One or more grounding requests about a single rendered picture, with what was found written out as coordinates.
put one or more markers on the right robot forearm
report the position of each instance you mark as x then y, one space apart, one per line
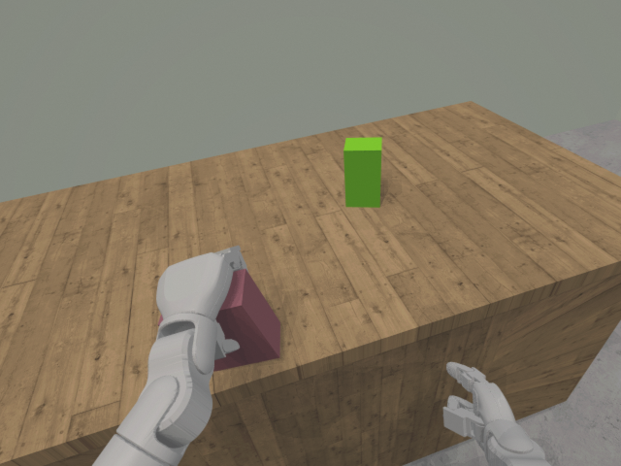
507 444

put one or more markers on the sponge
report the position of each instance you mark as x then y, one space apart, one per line
246 317

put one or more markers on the table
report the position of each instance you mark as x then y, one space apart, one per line
493 248

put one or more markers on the right robot hand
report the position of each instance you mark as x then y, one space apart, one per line
489 404

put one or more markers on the left robot forearm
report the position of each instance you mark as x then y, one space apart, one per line
176 403

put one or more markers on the left robot hand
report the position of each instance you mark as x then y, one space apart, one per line
199 285

